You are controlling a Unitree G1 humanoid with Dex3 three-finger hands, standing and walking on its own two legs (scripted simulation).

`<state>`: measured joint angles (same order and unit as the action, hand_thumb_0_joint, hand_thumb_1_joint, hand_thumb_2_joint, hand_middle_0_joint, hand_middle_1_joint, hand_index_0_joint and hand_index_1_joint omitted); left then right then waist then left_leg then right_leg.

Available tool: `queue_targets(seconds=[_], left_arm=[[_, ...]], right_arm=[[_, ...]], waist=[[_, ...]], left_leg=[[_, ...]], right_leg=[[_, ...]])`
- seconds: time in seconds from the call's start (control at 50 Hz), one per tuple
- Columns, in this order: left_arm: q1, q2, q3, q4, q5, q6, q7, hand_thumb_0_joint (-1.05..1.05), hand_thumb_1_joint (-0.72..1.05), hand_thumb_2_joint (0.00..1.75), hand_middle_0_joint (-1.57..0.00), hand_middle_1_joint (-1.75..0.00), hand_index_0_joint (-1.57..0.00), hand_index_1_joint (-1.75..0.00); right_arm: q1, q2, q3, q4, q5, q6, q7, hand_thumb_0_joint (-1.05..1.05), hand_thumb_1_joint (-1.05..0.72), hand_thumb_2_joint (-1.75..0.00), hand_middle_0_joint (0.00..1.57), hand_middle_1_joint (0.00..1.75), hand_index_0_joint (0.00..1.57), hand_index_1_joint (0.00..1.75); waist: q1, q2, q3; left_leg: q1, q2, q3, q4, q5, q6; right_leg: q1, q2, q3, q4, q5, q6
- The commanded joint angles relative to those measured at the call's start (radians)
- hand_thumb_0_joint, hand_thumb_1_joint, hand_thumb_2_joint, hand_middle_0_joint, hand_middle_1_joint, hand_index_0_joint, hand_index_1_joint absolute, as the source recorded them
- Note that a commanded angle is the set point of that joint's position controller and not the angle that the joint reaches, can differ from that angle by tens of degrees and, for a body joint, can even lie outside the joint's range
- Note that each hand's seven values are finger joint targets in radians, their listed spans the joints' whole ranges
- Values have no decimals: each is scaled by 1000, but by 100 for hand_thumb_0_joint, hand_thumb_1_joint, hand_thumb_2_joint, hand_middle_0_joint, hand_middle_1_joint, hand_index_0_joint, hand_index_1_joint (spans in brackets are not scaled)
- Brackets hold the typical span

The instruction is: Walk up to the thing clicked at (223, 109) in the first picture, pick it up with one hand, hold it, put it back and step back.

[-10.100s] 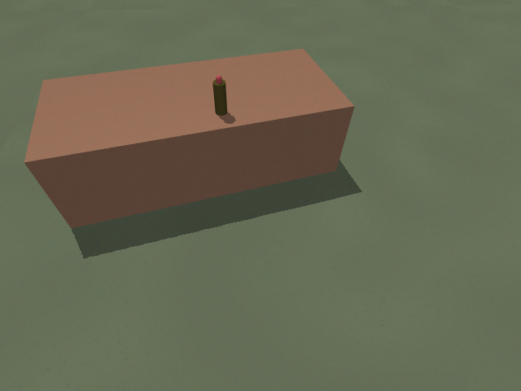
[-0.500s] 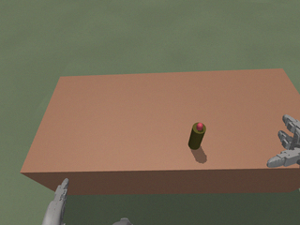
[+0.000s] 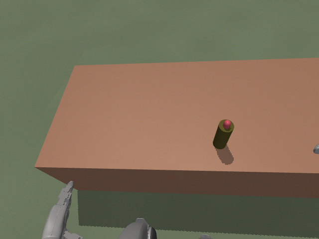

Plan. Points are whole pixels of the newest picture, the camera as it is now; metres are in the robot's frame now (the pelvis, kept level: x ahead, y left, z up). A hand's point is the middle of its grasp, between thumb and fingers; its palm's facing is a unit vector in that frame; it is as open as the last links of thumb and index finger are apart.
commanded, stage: go down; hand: right
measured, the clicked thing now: (223, 133) +0.51 -0.17 -0.22
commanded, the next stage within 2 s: approach in 0.34 s
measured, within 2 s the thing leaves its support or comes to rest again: neither
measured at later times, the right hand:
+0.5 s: hand out of the picture +0.43 -0.36 +0.05, palm faces +0.15 +0.99 -0.05, open 17.5 cm
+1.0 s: hand (263, 139) +0.45 -0.28 -0.14, palm faces +0.09 +1.00 +0.04, open 17.5 cm
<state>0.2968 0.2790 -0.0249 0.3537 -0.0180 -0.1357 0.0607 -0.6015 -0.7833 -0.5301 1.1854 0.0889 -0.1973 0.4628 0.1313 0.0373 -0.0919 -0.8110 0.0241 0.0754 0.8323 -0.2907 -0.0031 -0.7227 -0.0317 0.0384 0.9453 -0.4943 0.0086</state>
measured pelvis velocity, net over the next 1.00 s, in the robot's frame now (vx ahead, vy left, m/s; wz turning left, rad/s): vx -0.04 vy -0.01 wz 0.04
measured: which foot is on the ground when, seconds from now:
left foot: down 0.00-1.00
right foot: down 0.00-1.00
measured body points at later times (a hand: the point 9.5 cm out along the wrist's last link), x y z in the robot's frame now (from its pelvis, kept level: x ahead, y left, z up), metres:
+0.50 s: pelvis +0.00 -0.01 -0.01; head +0.11 -0.05 +0.43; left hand +0.15 +0.26 -0.04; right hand +0.42 -0.41 +0.06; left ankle +0.06 +0.13 -0.69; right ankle -0.02 -0.12 -0.69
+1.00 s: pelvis -0.04 -0.01 -0.10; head +0.16 -0.08 +0.30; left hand +0.12 +0.26 -0.05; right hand +0.44 -0.33 -0.14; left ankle +0.06 +0.13 -0.69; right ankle -0.02 -0.12 -0.69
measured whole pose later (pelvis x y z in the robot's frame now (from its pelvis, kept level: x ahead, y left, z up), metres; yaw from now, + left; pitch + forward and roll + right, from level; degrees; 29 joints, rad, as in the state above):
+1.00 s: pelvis -0.04 -0.01 -0.10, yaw +2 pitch +29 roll +5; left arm 0.35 0.30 0.02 -0.05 0.06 -0.21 -0.02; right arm -0.74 -0.80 -0.69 1.31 0.09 -0.60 0.44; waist 0.34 0.08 -0.10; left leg -1.40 0.02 0.09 1.27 -0.38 -0.01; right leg -1.32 -0.04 0.07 1.45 -0.64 0.01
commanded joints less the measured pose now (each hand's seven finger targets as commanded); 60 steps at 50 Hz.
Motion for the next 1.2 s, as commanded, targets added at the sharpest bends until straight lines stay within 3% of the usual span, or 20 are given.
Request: queue_targets(seconds=[0.0, 0.08, 0.18, 0.24, 0.32, 0.38, 0.44, 0.54, 0.6, 0.68, 0.72, 0.78, 0.88, 0.94, 0.98, 1.02, 1.04, 1.08, 1.1, 1.18], left_arm=[[-8, 165, 69, -175, -3, -61, 12, 0, -55, 5, -6, -6, -5, -6], [20, 206, 103, -152, -1, -54, 19, 0, -55, 5, -5, -6, -5, -6], [-20, 169, 68, -167, 1, -56, 14, 0, -55, 5, -6, -6, -6, -6], [18, 154, 48, -176, 2, -53, 14, 0, -54, 5, -5, -6, -6, -5], [7, 210, 95, -209, 6, -56, 19, 0, -55, 6, -6, -6, -5, -6], [31, 182, 75, -148, 5, -46, 15, 0, -56, 6, -6, -6, -5, -6], [-37, 191, 72, -211, 6, -53, 13, 0, -56, 5, -5, -4, -4, -6], [-18, 158, 55, -194, 13, -68, -3, 0, -56, 5, -5, -5, -4, -6], [15, 188, 97, -269, 22, -85, -3, 0, -57, 6, -5, -5, -4, -6], [37, 192, 122, -340, 28, -103, -19, 0, -57, 6, -5, -5, -4, -6], [60, 215, 154, -400, 36, -111, -25, 0, -57, 6, -5, -5, -4, -6], [110, 203, 163, -443, 46, -114, -43, 0, -56, 5, -5, -5, -4, -6], [97, 189, 155, -537, 66, -121, -61, 0, -54, 3, -4, -4, -4, -4], [60, 217, 186, -608, 82, -134, -62, 0, -53, 3, -4, -4, -4, -4], [58, 200, 164, -605, 86, -134, -65, 0, -53, 3, -4, -4, -4, -4], [68, 243, 211, -638, 91, -134, -64, 0, -54, 3, -4, -4, -4, -4], [54, 235, 198, -697, 89, -136, -67, 0, -54, 3, -4, -4, -4, -4], [83, 269, 237, -762, 96, -137, -70, 0, -54, 3, -4, -4, -4, -4], [109, 244, 207, -767, 93, -133, -76, 0, -53, 3, -4, -4, -5, -4], [191, 240, 230, -809, 93, -126, -93, 0, -56, 4, -5, -5, -5, -5]], right_arm=[[-367, -398, -59, -215, 32, -74, 17, 0, 52, -4, 6, 5, 6, 5], [-340, -376, -41, -127, 33, -56, 29, 0, 53, -4, 6, 5, 6, 5], [-423, -427, -55, -169, 21, -78, 20, 0, 52, -4, 6, 5, 6, 5], [-398, -431, -60, -168, 28, -78, 27, 0, 54, -4, 6, 5, 6, 5], [-422, -466, -90, -190, 34, -78, 34, 0, 55, -4, 5, 5, 6, 5], [-385, -446, -86, -121, 36, -80, 35, 0, 54, -3, 6, 5, 6, 5], [-435, -439, -79, -144, 30, -94, 35, 0, 56, -2, 7, 5, 7, 5], [-383, -298, -27, -7, 56, -149, 55, 0, 60, -2, 6, 5, 7, 5], [-425, -311, -65, -54, 81, -218, 70, 0, 59, -3, 6, 5, 7, 5], [-397, -265, -96, -2, 108, -300, 71, 0, 58, -1, 7, 4, 8, 4], [-406, -303, -134, -25, 97, -344, 56, 0, 57, -1, 8, 4, 8, 4], [-402, -308, -160, -17, 82, -395, 31, 0, 57, 0, 8, 4, 8, 4], [-486, -379, -189, -107, 29, -467, -15, 0, 53, 0, 9, 4, 8, 4], [-483, -371, -194, -109, 7, -498, -38, 0, 53, -1, 8, 4, 7, 4], [-448, -339, -192, -36, 2, -510, -50, 0, 54, -2, 7, 4, 7, 4], [-434, -310, -175, -11, -5, -522, -63, 0, 52, -2, 7, 4, 7, 4], [-434, -368, -226, -39, -15, -531, -78, 0, 51, -2, 7, 4, 7, 4], [-435, -352, -207, -29, -34, -536, -94, 0, 54, -4, 6, 5, 6, 5], [-432, -353, -224, -33, -34, -541, -101, 0, 53, -4, 6, 5, 6, 5], [-441, -314, -223, -68, -49, -538, -137, 0, 54, -3, 7, 5, 7, 5]], waist=[[-6, -211, -429], [6, -205, -408], [-8, -217, -385], [-10, -237, -420], [-5, -267, -523], [-9, -243, -429], [8, -243, -448], [54, -151, -350], [88, -183, -474], [124, -168, -434], [126, -192, -501], [136, -235, -477], [131, -361, -592], [157, -409, -662], [168, -414, -598], [208, -407, -574], [194, -396, -619], [227, -408, -660], [236, -397, -631], [263, -468, -637]], left_leg=[[297, -15, -55, -51, 206, 28], [243, -23, -36, -37, 212, 30], [207, -24, -36, -42, 106, 33], [226, -27, -35, -38, 136, 31], [260, -21, -42, -15, 241, 33], [242, -24, -37, -8, 252, 36], [207, -29, -32, -3, 224, 40], [118, -28, -37, 30, 166, 32], [111, -25, -42, 82, 245, 28], [15, -23, -50, 165, 216, 31], [3, -23, -53, 212, 227, 33], [-59, -24, -56, 261, 169, 36], [-159, -29, -47, 349, 88, 40], [-208, -33, -40, 401, 77, 40], [-294, -40, -30, 432, 22, 41], [-324, -42, -25, 454, -2, 44], [-314, -41, -27, 470, -7, 42], [-295, -41, -30, 503, 28, 43], [-312, -42, -24, 517, 41, 42], [-400, -47, -9, 562, 38, 47]], right_leg=[[122, 29, 4, -126, 348, -15], [143, 21, 22, -114, 441, -5], [100, 17, 23, -132, 299, -7], [127, 18, 21, -125, 349, -4], [171, 19, 20, -93, 479, 2], [117, 20, 22, -82, 520, 6], [123, 8, 34, -87, 511, 7], [1, 12, 31, -42, 377, -10], [32, 13, 31, 25, 475, -6], [-105, 17, 34, 113, 422, -7], [-126, 20, 34, 156, 431, -6], [-215, 24, 30, 206, 362, -3], [-218, 6, 42, 275, 343, 13], [-236, -1, 50, 337, 354, 15], [-303, -7, 58, 363, 302, 18], [-365, -8, 65, 392, 244, 16], [-379, -5, 65, 407, 223, 14], [-412, -3, 59, 446, 236, 12], [-439, -2, 62, 462, 246, 11], [-406, -5, 73, 493, 294, 17]])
